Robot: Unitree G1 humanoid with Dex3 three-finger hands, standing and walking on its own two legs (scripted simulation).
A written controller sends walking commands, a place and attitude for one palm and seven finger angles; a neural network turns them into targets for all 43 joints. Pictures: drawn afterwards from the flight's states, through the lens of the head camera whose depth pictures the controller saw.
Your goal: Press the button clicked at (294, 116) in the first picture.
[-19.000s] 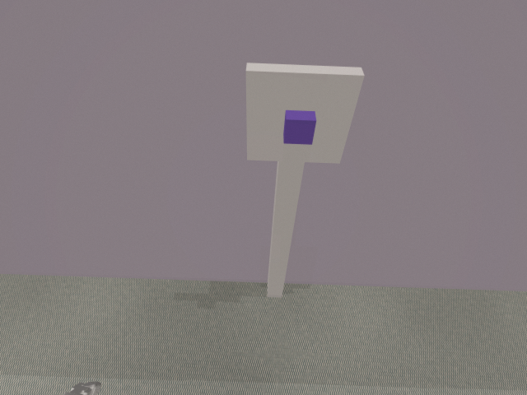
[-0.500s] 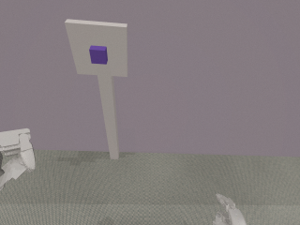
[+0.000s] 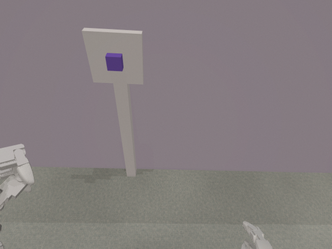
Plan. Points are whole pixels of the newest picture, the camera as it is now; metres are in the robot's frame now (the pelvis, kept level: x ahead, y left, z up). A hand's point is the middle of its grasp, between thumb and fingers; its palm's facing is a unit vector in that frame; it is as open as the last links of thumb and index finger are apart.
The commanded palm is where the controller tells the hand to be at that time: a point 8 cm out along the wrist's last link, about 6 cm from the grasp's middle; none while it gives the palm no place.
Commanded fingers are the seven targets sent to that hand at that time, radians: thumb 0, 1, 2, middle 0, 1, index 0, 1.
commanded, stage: stop stepping back and stand still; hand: left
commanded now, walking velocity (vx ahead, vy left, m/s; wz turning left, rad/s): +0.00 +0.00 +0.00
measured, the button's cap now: (114, 61) +0.72 +0.22 +0.11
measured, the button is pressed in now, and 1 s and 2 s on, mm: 0 0 0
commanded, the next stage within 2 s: let the arm hang, fingers relaxed in 0.08 s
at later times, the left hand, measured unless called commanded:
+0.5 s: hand out of the picture +0.02 +0.20 -0.17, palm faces +0.07 -0.98 -0.21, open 3.4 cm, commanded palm none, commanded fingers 0.00 0.90 0.90 -0.68 -0.82 -0.68 -0.82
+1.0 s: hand out of the picture -0.07 +0.18 -0.16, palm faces +0.08 -0.98 -0.19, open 7.1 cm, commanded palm none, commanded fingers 0.00 0.90 0.90 -0.20 -0.30 -0.20 -0.30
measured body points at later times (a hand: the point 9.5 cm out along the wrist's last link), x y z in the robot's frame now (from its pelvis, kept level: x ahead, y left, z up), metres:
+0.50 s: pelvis -0.01 +0.01 +0.01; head +0.00 +0.04 +0.46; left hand +0.02 +0.26 -0.15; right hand +0.08 -0.23 -0.12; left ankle +0.02 +0.12 -0.73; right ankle -0.01 -0.10 -0.73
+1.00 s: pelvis -0.02 +0.01 +0.01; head -0.02 +0.01 +0.46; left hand -0.07 +0.23 -0.15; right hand -0.05 -0.19 -0.15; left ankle +0.02 +0.12 -0.73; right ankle -0.01 -0.10 -0.73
